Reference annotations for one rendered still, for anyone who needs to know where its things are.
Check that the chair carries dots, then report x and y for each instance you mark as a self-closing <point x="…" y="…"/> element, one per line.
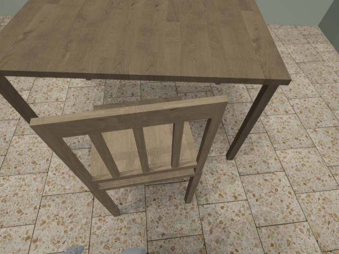
<point x="136" y="142"/>

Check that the table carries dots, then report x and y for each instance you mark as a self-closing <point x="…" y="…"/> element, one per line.
<point x="200" y="41"/>

